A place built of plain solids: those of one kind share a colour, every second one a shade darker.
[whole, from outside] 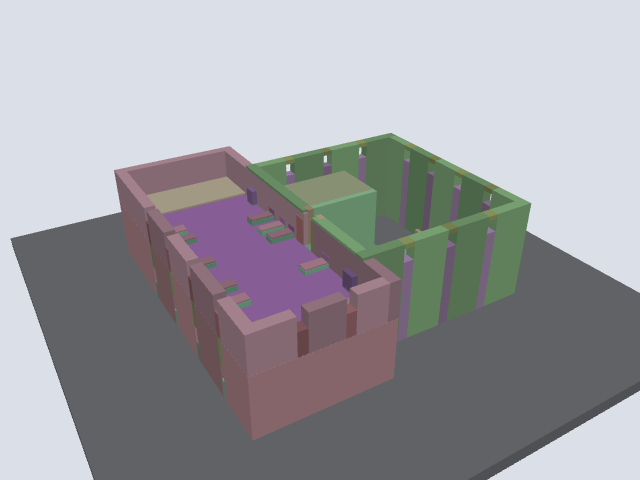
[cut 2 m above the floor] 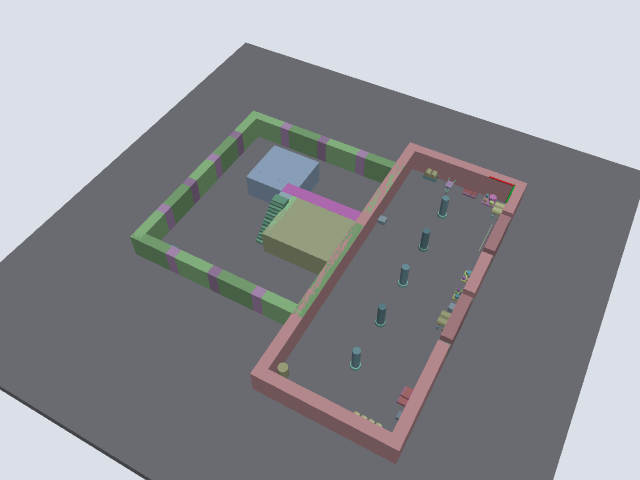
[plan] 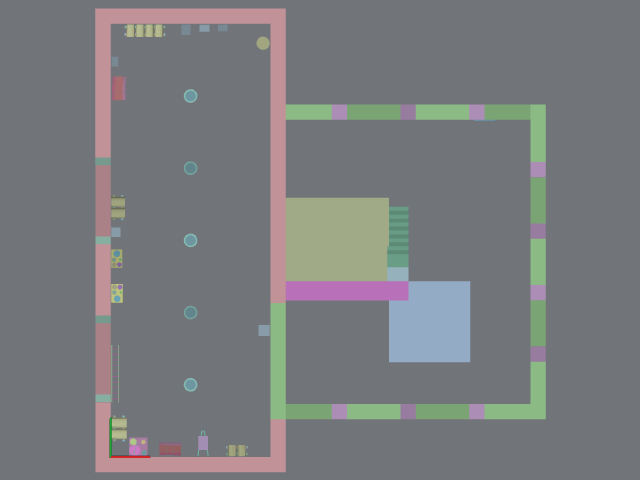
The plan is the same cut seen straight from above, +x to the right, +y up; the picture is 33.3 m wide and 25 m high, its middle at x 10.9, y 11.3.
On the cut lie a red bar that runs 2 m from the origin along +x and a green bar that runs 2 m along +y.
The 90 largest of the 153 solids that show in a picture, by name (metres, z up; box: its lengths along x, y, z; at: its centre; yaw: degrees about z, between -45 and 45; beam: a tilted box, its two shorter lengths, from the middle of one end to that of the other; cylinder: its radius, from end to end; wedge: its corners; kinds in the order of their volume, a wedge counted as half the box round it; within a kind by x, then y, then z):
{
 "wall_vestibule_1": {"box": [0.8, 6.06, 8.01], "at": [8.72, 4.99, 3.71]},
 "wall_vestibule_2": {"box": [0.8, 9.09, 8.01], "at": [8.72, 13.82, 3.71]},
 "wall_vestibule_3": {"box": [3.19, 0.8, 8.01], "at": [9.92, 2.36, 3.71]},
 "wall_vestibule_4": {"box": [3.19, 0.8, 8.01], "at": [9.92, 17.96, 3.71]},
 "wall_vestibule_5": {"box": [2.78, 0.8, 8.01], "at": [13.7, 2.36, 3.71]},
 "wall_vestibule_6": {"box": [2.78, 0.8, 8.01], "at": [13.7, 17.96, 3.71]},
 "wall_vestibule_7": {"box": [2.78, 0.8, 8.01], "at": [17.28, 2.36, 3.71]},
 "wall_vestibule_8": {"box": [2.78, 0.8, 8.01], "at": [17.28, 17.96, 3.71]},
 "wall_vestibule_9": {"box": [3.19, 0.8, 8.01], "at": [21.07, 2.36, 3.71]},
 "wall_vestibule_10": {"box": [3.19, 0.8, 8.01], "at": [21.07, 17.96, 3.71]},
 "wall_vestibule_11": {"box": [0.8, 3.0, 8.01], "at": [22.26, 3.46, 3.71]},
 "wall_vestibule_12": {"box": [0.8, 2.4, 8.01], "at": [22.26, 6.96, 3.71]},
 "wall_vestibule_13": {"box": [0.8, 2.4, 8.01], "at": [22.26, 10.16, 3.71]},
 "wall_vestibule_14": {"box": [0.8, 2.4, 8.01], "at": [22.26, 13.36, 3.71]},
 "wall_vestibule_15": {"box": [0.8, 3.0, 8.01], "at": [22.26, 16.86, 3.71]},
 "wall_undercroft_1": {"box": [0.8, 3.66, 5.0], "at": [-0.4, 1.03, 2.2]},
 "wall_undercroft_2": {"box": [0.8, 3.71, 5.0], "at": [-0.4, 5.11, 2.2]},
 "wall_undercroft_3": {"box": [0.8, 3.71, 5.0], "at": [-0.4, 9.22, 2.2]},
 "wall_undercroft_4": {"box": [0.8, 3.71, 5.0], "at": [-0.4, 13.34, 2.2]},
 "wall_undercroft_5": {"box": [0.8, 7.77, 5.0], "at": [-0.4, 19.48, 2.2]},
 "wall_undercroft_6": {"box": [9.92, 0.8, 5.0], "at": [4.16, -0.4, 2.2]},
 "wall_undercroft_7": {"box": [9.92, 0.8, 5.0], "at": [4.16, 22.96, 2.2]},
 "wall_undercroft_8": {"box": [0.8, 24.16, 5.0], "at": [8.72, 11.28, 2.2]},
 "wall_core_1": {"box": [5.38, 4.36, 7.76], "at": [11.81, 11.33, 3.83]},
 "wall_dorter_1": {"box": [0.8, 3.58, 2.8], "at": [-0.4, 0.99, 6.11]},
 "wall_dorter_2": {"box": [0.8, 3.56, 2.8], "at": [-0.4, 5.11, 6.11]},
 "wall_dorter_3": {"box": [0.8, 3.56, 2.8], "at": [-0.4, 9.22, 6.11]},
 "wall_dorter_4": {"box": [0.8, 3.56, 2.8], "at": [-0.4, 13.34, 6.11]},
 "wall_dorter_5": {"box": [0.8, 7.69, 2.8], "at": [-0.4, 19.51, 6.11]},
 "wall_dorter_6": {"box": [3.03, 0.8, 2.8], "at": [0.71, -0.4, 6.11]},
 "wall_dorter_7": {"box": [2.46, 0.8, 2.8], "at": [4.16, -0.4, 6.11]},
 "wall_dorter_8": {"box": [9.92, 0.8, 2.8], "at": [4.16, 22.96, 6.11]},
 "wall_dorter_9": {"box": [3.03, 0.8, 2.8], "at": [7.61, -0.4, 6.11]},
 "wall_dorter_10": {"box": [0.8, 8.97, 2.8], "at": [8.72, 3.69, 6.11]},
 "wall_dorter_11": {"box": [0.8, 14.24, 2.8], "at": [8.72, 16.24, 6.11]},
 "floor_dorter_1": {"box": [8.32, 22.56, 0.4], "at": [4.16, 11.28, 4.81]},
 "floor_podium_1": {"box": [4.22, 3.22, 2.63], "at": [16.61, 6.54, 1.01]},
 "floor_podium_2": {"box": [3.22, 1.01, 2.63], "at": [17.11, 8.65, 1.01]},
 "wall_vestibule_under_light_1": {"box": [0.8, 0.8, 6.66], "at": [11.91, 2.36, 3.03]},
 "wall_vestibule_under_light_2": {"box": [0.8, 0.8, 6.66], "at": [11.91, 17.96, 3.03]},
 "wall_vestibule_under_light_3": {"box": [0.8, 0.8, 6.66], "at": [15.49, 2.36, 3.03]},
 "wall_vestibule_under_light_4": {"box": [0.8, 0.8, 6.66], "at": [15.49, 17.96, 3.03]},
 "wall_vestibule_under_light_5": {"box": [0.8, 0.8, 6.66], "at": [19.07, 2.36, 3.03]},
 "wall_vestibule_under_light_6": {"box": [0.8, 0.8, 6.66], "at": [19.07, 17.96, 3.03]},
 "wall_vestibule_under_light_7": {"box": [0.8, 0.8, 6.66], "at": [22.26, 5.36, 3.03]},
 "wall_vestibule_under_light_8": {"box": [0.8, 0.8, 6.66], "at": [22.26, 8.56, 3.03]},
 "wall_vestibule_under_light_9": {"box": [0.8, 0.8, 6.66], "at": [22.26, 11.76, 3.03]},
 "wall_vestibule_under_light_10": {"box": [0.8, 0.8, 6.66], "at": [22.26, 14.96, 3.03]},
 "wall_left_1": {"box": [5.38, 0.45, 5.68], "at": [11.81, 9.38, 4.87]},
 "wall_left_2": {"box": [0.45, 4.36, 8.01], "at": [14.27, 11.33, 3.71]},
 "mass_under_upper_1": {"box": [6.39, 1.01, 2.33], "at": [12.31, 8.65, 0.86]},
 "wall_dorter_under_light_1": {"box": [0.8, 0.55, 1.75], "at": [-0.4, 3.06, 5.58]},
 "wall_dorter_under_light_2": {"box": [0.8, 0.55, 1.75], "at": [-0.4, 7.17, 5.58]},
 "wall_dorter_under_light_3": {"box": [0.8, 0.55, 1.75], "at": [-0.4, 11.28, 5.58]},
 "wall_dorter_under_light_4": {"box": [0.8, 0.55, 1.75], "at": [-0.4, 15.39, 5.58]},
 "wall_dorter_under_light_5": {"box": [0.7, 0.8, 1.75], "at": [2.58, -0.4, 5.58]},
 "wall_dorter_under_light_6": {"box": [0.7, 0.8, 1.75], "at": [5.74, -0.4, 5.58]},
 "floor_dais_1": {"box": [8.32, 3.76, 0.14], "at": [4.16, 20.68, 5.08]},
 "bed_frame_dorter_1": {"box": [1.91, 0.84, 0.33], "at": [0.99, 10.16, 5.18]},
 "bed_frame_dorter_2": {"box": [1.98, 0.85, 0.37], "at": [1.02, 5.0, 5.19]},
 "bed_frame_dorter_3": {"box": [1.97, 0.85, 0.38], "at": [1.02, 6.84, 5.2]},
 "bed_frame_dorter_4": {"box": [1.99, 0.78, 0.31], "at": [1.03, 13.83, 5.16]},
 "bed_frame_dorter_5": {"box": [1.91, 0.76, 0.3], "at": [7.34, 12.29, 5.16]},
 "bed_frame_dorter_6": {"box": [1.89, 0.83, 0.37], "at": [7.34, 13.98, 5.19]},
 "bed_frame_dorter_7": {"box": [1.88, 0.86, 0.36], "at": [7.35, 10.87, 5.19]},
 "bed_frame_dorter_8": {"box": [1.85, 0.84, 0.3], "at": [7.36, 6.14, 5.16]},
 "mass_under_head_1": {"box": [1.11, 1.4, 2.33], "at": [14.95, 9.85, 0.86]},
 "pier_undercroft_1": {"cylinder": 0.27, "from": [4.16, 3.76, 0.29], "to": [4.16, 3.76, 2.8]},
 "pier_undercroft_2": {"cylinder": 0.27, "from": [4.16, 7.52, 0.24], "to": [4.16, 7.52, 2.8]},
 "pier_undercroft_3": {"cylinder": 0.27, "from": [4.16, 11.28, 0.23], "to": [4.16, 11.28, 2.8]},
 "pier_undercroft_4": {"cylinder": 0.27, "from": [4.16, 15.04, 0.24], "to": [4.16, 15.04, 2.8]},
 "pier_undercroft_5": {"cylinder": 0.27, "from": [4.16, 18.8, 0.28], "to": [4.16, 18.8, 2.8]},
 "wall_undercroft_under_light_1": {"box": [0.8, 0.4, 1.75], "at": [-0.4, 3.06, 0.57]},
 "wall_undercroft_under_light_2": {"box": [0.8, 0.4, 1.75], "at": [-0.4, 7.17, 0.57]},
 "wall_undercroft_under_light_3": {"box": [0.8, 0.4, 1.75], "at": [-0.4, 11.28, 0.57]},
 "wall_undercroft_under_light_4": {"box": [0.8, 0.4, 1.75], "at": [-0.4, 15.39, 0.57]},
 "wall_vestibule_over_light_1": {"box": [0.8, 0.8, 0.35], "at": [11.91, 2.36, 7.54]},
 "wall_vestibule_over_light_2": {"box": [0.8, 0.8, 0.35], "at": [11.91, 17.96, 7.54]},
 "wall_vestibule_over_light_3": {"box": [0.8, 0.8, 0.35], "at": [15.49, 2.36, 7.54]},
 "wall_vestibule_over_light_4": {"box": [0.8, 0.8, 0.35], "at": [15.49, 17.96, 7.54]},
 "wall_vestibule_over_light_5": {"box": [0.8, 0.8, 0.35], "at": [19.07, 2.36, 7.54]},
 "wall_vestibule_over_light_6": {"box": [0.8, 0.8, 0.35], "at": [19.07, 17.96, 7.54]},
 "wall_vestibule_over_light_7": {"box": [0.8, 0.8, 0.35], "at": [22.26, 14.96, 7.54]},
 "wall_undercroft_over_light_1": {"box": [0.8, 0.4, 2.0], "at": [-0.4, 3.06, 3.7]},
 "wall_undercroft_over_light_2": {"box": [0.8, 0.4, 2.0], "at": [-0.4, 7.17, 3.7]},
 "aumbry_carcase_dorter_1": {"box": [0.44, 1.03, 1.16], "at": [8.06, 2.89, 5.68]},
 "aumbry_carcase_dorter_2": {"box": [0.41, 0.96, 1.15], "at": [8.08, 17.0, 5.68]},
 "wall_wallhead_1": {"box": [0.45, 0.6, 3.0], "at": [8.89, 9.42, 6.21]},
 "jamb_wall_head_1": {"box": [0.8, 0.35, 2.05], "at": [8.72, 8.0, 6.04]},
 "cask_undercroft_1": {"cylinder": 0.34, "from": [7.94, 21.55, 0.0], "to": [7.94, 21.55, 0.92]}
}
